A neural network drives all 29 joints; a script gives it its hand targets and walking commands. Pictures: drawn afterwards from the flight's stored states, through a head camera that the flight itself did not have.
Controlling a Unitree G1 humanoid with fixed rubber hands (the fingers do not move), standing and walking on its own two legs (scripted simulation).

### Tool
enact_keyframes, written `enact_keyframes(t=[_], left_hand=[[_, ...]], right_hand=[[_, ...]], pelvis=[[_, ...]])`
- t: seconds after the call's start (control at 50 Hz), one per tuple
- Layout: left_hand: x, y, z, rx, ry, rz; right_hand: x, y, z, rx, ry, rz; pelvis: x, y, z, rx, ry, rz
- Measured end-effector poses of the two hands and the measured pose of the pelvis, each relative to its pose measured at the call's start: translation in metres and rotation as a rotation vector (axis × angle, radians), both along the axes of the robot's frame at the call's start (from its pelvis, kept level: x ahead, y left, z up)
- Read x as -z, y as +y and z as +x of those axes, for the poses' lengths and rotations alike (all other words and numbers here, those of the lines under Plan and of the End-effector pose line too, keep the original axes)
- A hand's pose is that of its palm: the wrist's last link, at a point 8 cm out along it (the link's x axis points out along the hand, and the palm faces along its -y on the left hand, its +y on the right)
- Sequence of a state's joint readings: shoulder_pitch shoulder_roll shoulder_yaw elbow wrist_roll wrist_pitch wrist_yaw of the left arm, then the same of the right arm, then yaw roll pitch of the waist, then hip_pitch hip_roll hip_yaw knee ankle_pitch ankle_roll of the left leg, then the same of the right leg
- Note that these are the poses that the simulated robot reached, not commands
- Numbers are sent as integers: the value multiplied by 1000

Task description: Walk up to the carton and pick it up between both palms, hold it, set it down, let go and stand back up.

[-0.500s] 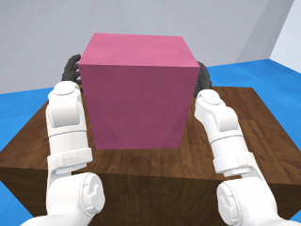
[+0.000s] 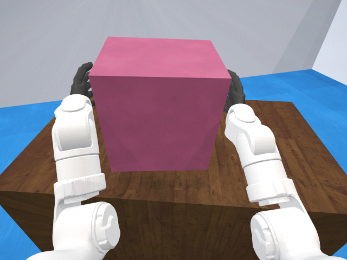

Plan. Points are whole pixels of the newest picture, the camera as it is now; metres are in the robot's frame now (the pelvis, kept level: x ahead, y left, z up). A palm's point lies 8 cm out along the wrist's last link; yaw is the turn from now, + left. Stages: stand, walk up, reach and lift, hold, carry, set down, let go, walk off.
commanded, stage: hold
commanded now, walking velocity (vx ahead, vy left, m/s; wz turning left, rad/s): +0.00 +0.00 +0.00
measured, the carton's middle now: (160, 106) +0.41 +0.01 +0.22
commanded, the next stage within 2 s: set down in 0.06 s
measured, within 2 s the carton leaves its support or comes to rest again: neither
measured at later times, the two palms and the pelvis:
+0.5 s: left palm (84, 104) +0.39 +0.17 +0.24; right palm (227, 109) +0.38 -0.15 +0.22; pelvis +0.01 +0.00 +0.00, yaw +1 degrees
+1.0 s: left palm (99, 117) +0.43 +0.16 +0.18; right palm (227, 119) +0.40 -0.16 +0.17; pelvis +0.03 +0.03 +0.00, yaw +0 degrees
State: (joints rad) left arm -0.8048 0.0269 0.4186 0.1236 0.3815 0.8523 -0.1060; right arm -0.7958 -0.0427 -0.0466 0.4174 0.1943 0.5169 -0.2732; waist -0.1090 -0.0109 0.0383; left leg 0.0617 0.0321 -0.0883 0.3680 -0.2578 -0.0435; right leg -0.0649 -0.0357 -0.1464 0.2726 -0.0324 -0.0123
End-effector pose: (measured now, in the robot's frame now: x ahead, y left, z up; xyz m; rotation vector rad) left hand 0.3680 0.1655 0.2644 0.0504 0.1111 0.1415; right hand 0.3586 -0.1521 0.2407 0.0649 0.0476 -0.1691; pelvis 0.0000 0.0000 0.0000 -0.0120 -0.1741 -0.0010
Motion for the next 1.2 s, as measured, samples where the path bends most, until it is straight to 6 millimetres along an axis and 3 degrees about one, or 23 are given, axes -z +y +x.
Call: enact_keyframes(t=[0.12,0.4,0.46,0.64,0.74,1.02,1.2], left_hand=[[1,0,-1,-2,24,11],[-10,3,15,8,-93,62],[6,5,21,25,-60,73],[80,6,30,31,18,31],[102,3,39,47,45,1],[82,-6,58,80,22,45],[95,1,55,64,44,25]], right_hand=[[3,0,-1,1,24,-1],[1,4,17,15,-139,-26],[14,4,22,12,-137,-36],[53,4,32,6,-151,-96],[70,1,36,22,-120,-112],[67,-8,44,62,-125,-85],[77,-1,45,48,-93,-99]], pelvis=[[0,1,-2,-1,-10,2],[-1,1,-1,-18,-15,10],[-1,2,3,-24,-26,8],[-1,7,13,-29,-21,-6],[-2,11,17,-27,10,-8],[-2,28,33,12,16,-20],[-2,27,35,15,-5,-25]])
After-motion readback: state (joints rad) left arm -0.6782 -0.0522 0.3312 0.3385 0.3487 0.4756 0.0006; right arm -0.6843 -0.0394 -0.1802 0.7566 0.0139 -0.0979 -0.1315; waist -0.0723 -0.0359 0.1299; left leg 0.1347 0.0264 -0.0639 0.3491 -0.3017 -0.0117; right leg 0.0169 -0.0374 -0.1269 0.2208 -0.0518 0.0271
